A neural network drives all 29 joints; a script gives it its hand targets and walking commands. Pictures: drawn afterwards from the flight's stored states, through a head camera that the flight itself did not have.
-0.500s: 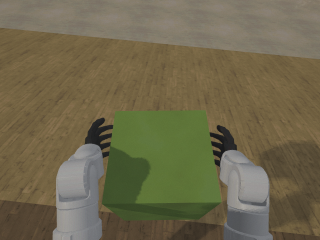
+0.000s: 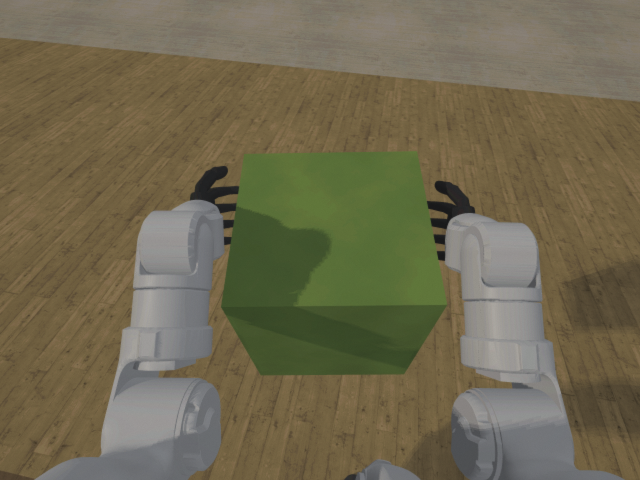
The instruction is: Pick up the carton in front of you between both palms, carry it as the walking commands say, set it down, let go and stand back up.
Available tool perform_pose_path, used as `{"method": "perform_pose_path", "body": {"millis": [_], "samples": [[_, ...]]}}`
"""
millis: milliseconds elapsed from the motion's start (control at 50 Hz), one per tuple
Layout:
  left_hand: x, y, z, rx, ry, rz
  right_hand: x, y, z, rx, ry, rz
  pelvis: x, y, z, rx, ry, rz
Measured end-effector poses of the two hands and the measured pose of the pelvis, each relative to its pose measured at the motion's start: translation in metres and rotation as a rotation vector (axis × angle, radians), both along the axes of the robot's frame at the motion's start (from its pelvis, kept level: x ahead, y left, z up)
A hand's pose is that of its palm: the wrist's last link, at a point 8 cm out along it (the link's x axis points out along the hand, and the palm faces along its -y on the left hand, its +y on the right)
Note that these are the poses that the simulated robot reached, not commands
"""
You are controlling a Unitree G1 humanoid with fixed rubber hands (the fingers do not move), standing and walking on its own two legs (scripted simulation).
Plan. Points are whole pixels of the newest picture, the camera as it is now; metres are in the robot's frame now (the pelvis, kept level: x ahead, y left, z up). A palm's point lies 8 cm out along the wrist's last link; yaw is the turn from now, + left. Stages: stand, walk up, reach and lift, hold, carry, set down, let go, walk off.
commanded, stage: carry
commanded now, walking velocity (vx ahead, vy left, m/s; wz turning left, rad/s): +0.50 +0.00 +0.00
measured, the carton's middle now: (331, 274) +0.36 +0.00 +0.02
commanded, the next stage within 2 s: none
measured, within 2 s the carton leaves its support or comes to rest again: neither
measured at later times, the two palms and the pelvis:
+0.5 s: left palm (247, 90) +0.71 +0.16 +0.06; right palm (414, 101) +0.69 -0.13 +0.06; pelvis +0.34 +0.02 -0.04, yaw -2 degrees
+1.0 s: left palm (278, 43) +1.01 +0.14 +0.00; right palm (403, 44) +1.02 -0.15 +0.00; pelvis +0.65 -0.01 -0.11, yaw +0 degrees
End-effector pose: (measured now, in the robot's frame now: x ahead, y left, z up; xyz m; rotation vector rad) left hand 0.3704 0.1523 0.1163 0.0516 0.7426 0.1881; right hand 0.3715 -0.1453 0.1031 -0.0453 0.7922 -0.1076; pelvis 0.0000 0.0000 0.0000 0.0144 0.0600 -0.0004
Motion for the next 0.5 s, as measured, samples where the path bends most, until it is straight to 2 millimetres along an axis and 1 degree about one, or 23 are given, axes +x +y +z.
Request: {"method": "perform_pose_path", "body": {"millis": [40, 100, 160, 220, 260, 300, 340, 380, 420, 500], "samples": [[0.019, 0.0, -0.011, -0.014, 0.045, 0.018, 0.023, 0.0, -0.008, 0.004, 0.045, 0.002, 0.023, -0.005, 0.006, 0.006, 0.011, 0.001], [0.051, 0.001, -0.018, -0.038, 0.058, 0.045, 0.059, 0.0, -0.012, 0.012, 0.057, -0.003, 0.057, -0.009, 0.014, 0.015, 0.027, 0.004], [0.088, 0.002, -0.016, -0.059, 0.02, 0.062, 0.098, 0.001, -0.01, 0.031, 0.016, -0.021, 0.093, -0.01, 0.017, 0.02, 0.042, 0.0], [0.13, 0.004, -0.01, -0.071, -0.036, 0.066, 0.137, 0.003, -0.004, 0.048, -0.044, -0.042, 0.134, -0.007, 0.016, 0.015, 0.049, -0.007], [0.16, 0.007, -0.006, -0.075, -0.075, 0.06, 0.166, 0.006, 0.0, 0.052, -0.086, -0.051, 0.164, -0.003, 0.011, 0.003, 0.048, -0.011], [0.193, 0.011, -0.004, -0.075, -0.112, 0.049, 0.196, 0.011, 0.003, 0.046, -0.124, -0.054, 0.198, 0.002, 0.001, -0.013, 0.042, -0.016], [0.228, 0.016, -0.006, -0.069, -0.143, 0.029, 0.229, 0.016, 0.004, 0.028, -0.158, -0.056, 0.234, 0.008, -0.016, -0.035, 0.027, -0.024], [0.266, 0.018, -0.013, -0.064, -0.17, -0.004, 0.26, 0.018, 0.001, -0.001, -0.187, -0.067, 0.27, 0.013, -0.038, -0.054, 0.01, -0.034], [0.299, 0.018, -0.026, -0.068, -0.141, -0.029, 0.286, 0.019, -0.009, -0.039, -0.161, -0.068, 0.293, 0.016, -0.048, -0.03, 0.007, -0.028], [0.343, 0.01, -0.052, -0.043, 0.0, -0.072, 0.319, 0.012, -0.039, -0.04, -0.02, -0.097, 0.336, 0.025, -0.045, -0.042, 0.02, -0.03]]}}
